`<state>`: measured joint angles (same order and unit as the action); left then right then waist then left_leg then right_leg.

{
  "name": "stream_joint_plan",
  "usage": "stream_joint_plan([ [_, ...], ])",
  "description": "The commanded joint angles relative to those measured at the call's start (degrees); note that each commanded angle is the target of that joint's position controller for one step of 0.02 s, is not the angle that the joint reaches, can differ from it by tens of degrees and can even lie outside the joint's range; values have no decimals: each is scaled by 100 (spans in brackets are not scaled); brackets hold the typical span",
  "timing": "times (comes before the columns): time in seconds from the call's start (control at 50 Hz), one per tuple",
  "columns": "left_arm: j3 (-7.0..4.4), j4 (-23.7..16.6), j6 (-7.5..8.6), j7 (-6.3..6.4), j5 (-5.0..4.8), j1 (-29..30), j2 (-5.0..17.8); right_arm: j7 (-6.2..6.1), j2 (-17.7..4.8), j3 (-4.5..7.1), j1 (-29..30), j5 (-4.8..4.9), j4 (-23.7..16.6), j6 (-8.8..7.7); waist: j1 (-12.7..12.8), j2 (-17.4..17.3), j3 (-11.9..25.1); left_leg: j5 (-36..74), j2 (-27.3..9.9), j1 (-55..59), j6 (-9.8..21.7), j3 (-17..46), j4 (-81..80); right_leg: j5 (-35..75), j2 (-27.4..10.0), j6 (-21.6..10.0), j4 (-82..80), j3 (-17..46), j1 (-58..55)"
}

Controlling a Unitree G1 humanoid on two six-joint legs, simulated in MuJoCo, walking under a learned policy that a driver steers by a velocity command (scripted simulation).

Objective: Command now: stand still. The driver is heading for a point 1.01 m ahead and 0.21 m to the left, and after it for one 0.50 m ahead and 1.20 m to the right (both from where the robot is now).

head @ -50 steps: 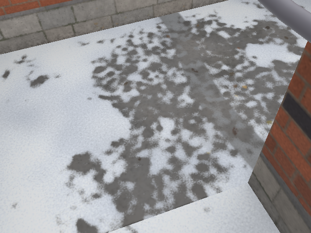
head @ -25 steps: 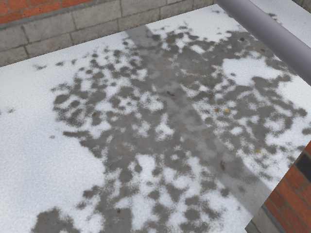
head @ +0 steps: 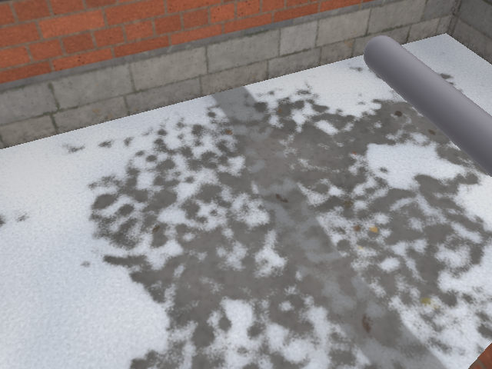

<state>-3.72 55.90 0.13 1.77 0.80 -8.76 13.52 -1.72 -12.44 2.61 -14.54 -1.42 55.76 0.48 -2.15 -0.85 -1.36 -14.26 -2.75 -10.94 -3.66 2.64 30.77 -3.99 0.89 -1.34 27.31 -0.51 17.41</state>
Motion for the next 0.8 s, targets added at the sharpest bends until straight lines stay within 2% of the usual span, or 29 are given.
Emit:
stream_joint_plan([
  [0.02,-174,-255,97,136,-135,98,751,78,-485,41,163,-13,-201,-257,169,-514,-472,-1528,-250,-1470,328,417,-1633,-895,-349,176,-520,418,-875],
  [0.04,-244,-260,90,179,-219,46,946,39,-920,200,-92,85,-213,-274,-34,-664,-149,-2749,-248,-1097,534,611,-1829,-2383,12,103,-33,49,-526],
  [0.06,-195,-417,80,164,-183,326,786,69,-1015,220,1,125,-260,-317,-51,-895,-558,-3123,-561,-1129,726,1125,-2261,-2261,164,79,280,-151,-70],
  [0.08,-192,-509,113,126,-110,472,674,59,-928,203,112,111,-306,-369,-39,-902,-596,-2836,-821,-881,842,1432,-2410,-1712,135,37,405,-127,151],
  [0.1,-196,-495,168,96,-105,432,604,39,-846,186,189,107,-302,-424,-9,-847,-608,-2138,-878,-602,892,1399,-2328,-1362,-29,-3,304,54,192],
  [0.12,-196,-456,218,77,-99,337,550,19,-672,144,208,100,-290,-458,31,-740,-484,-1329,-779,-291,870,1183,-2112,-1097,-141,-24,45,153,133],
  [0.14,-175,-397,249,55,-83,158,468,24,-616,130,127,110,-233,-458,74,-745,-356,-744,-672,-210,851,983,-1912,-882,-144,-17,-141,126,-117],
  [0.16,-184,-358,277,26,-51,73,535,30,-542,108,-42,137,-184,-450,39,-602,-132,50,-486,6,777,712,-1690,-605,-132,-7,-172,157,-324],
  [0.18,-198,-268,293,42,-84,-123,585,32,-590,113,-142,132,-107,-441,64,-593,-35,154,-428,-66,718,666,-1609,-365,-134,44,-183,208,-538],
  [0.2,-216,-216,291,57,-124,-225,695,36,-584,113,-191,125,-80,-438,67,-438,-41,298,-274,-96,626,513,-1516,-105,-183,34,-116,244,-645],
  [0.22,-258,-291,330,40,-148,-72,913,73,-522,70,25,95,-143,-495,93,-57,-424,2488,-174,-295,392,283,-1075,2244,-580,3,-318,698,-733],
  [0.24,-312,-157,364,30,-140,-312,1155,67,-644,139,-384,136,-131,-545,-141,143,180,3259,-68,199,295,86,-930,3335,-571,-140,69,595,-940],
  [0.26,-307,-95,377,28,-158,-442,1129,81,-709,155,-592,158,-50,-540,-105,158,472,3342,-49,340,205,61,-833,3653,-596,-197,129,591,-1218],
  [0.28,-294,-14,312,7,-88,-495,1021,76,-647,140,-607,150,66,-408,-68,91,709,3128,9,405,193,-51,-673,3361,-603,-152,191,620,-1412],
  [0.3,-278,20,240,-11,-102,-405,949,48,-464,87,-573,142,54,-276,-83,176,812,2863,-13,534,210,-80,-720,2778,-565,-155,135,628,-1306],
  [0.32,-262,3,194,-19,-120,-310,886,45,-511,88,-341,138,18,-177,-34,144,666,2643,-2,497,236,-70,-714,2541,-529,-114,54,627,-1229],
  [0.34,-261,34,162,-9,-116,-276,922,48,-511,85,-272,118,-21,-108,-66,205,607,2483,2,452,259,-53,-770,2351,-527,-94,49,613,-1214],
  [0.38,-273,85,119,14,-111,-194,962,41,-524,77,-242,106,13,-40,-73,273,446,2067,20,402,258,-81,-852,1721,-486,-62,-33,621,-1030],
  [0.44,-261,154,118,47,-100,-135,968,40,-550,71,-155,99,74,-28,-58,209,253,1995,18,338,243,-86,-916,1556,-465,-8,-64,624,-950],
  [0.46,-261,182,123,59,-100,-131,978,40,-562,71,-146,98,94,-34,-54,167,237,2024,19,332,241,-94,-921,1538,-460,0,-59,620,-956],
  [0.48,-271,172,120,101,-150,-88,1027,34,-518,57,-133,138,94,-69,-82,146,226,2070,-5,377,205,-60,-979,1534,-474,5,-68,648,-946],
  [0.56,-272,225,103,158,-142,-76,1007,46,-545,52,-119,138,194,-112,-44,24,164,2120,3,380,196,-78,-1023,1380,-443,18,-88,622,-970],
  [0.64,-263,263,91,169,-160,-115,957,49,-567,47,-140,139,278,-105,-8,21,85,1937,12,341,220,-50,-1116,1138,-421,52,-144,597,-960],
  [0.66,-265,244,113,161,-192,-51,1006,61,-665,68,-86,116,171,-166,-14,131,56,1905,-37,304,255,-15,-1147,1129,-385,12,-138,554,-913],
  [0.68,-255,246,120,163,-174,-58,968,75,-685,75,-54,115,179,-204,6,64,64,1889,-47,281,274,3,-1159,1163,-396,20,-164,562,-953],
  [0.74,-239,286,114,157,-161,-149,919,96,-565,55,-200,141,196,-231,-25,-10,86,1874,-34,304,265,-17,-1174,1072,-393,33,-157,556,-960],
  [0.8,-234,289,104,148,-152,-170,929,106,-568,49,-277,135,199,-223,-27,-40,36,1749,-33,257,278,1,-1202,925,-384,62,-192,551,-921],
])
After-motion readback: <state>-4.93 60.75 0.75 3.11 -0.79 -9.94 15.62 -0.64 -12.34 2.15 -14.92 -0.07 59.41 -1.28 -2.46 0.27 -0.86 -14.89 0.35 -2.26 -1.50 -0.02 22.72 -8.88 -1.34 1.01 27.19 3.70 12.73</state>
